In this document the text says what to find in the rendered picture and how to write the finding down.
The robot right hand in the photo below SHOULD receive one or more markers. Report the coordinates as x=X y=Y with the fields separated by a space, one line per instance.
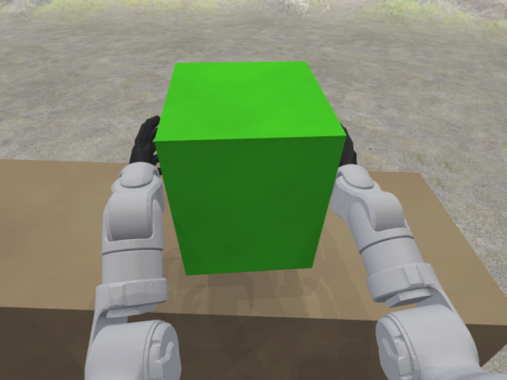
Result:
x=348 y=154

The robot left forearm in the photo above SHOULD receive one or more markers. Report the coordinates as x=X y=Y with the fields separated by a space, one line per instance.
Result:
x=132 y=244

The left robot upper arm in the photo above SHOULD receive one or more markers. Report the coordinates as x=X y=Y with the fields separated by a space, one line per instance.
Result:
x=144 y=350

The right robot upper arm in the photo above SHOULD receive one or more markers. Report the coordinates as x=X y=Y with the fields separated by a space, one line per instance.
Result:
x=428 y=343

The robot right forearm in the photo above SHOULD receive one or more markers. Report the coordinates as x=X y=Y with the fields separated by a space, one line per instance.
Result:
x=397 y=274

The carton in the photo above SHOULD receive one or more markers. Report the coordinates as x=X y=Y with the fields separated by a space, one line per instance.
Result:
x=249 y=153

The robot left hand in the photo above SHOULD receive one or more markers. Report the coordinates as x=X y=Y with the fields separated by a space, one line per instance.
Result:
x=144 y=148

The pedestal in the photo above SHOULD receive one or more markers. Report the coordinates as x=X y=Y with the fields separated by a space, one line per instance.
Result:
x=296 y=324

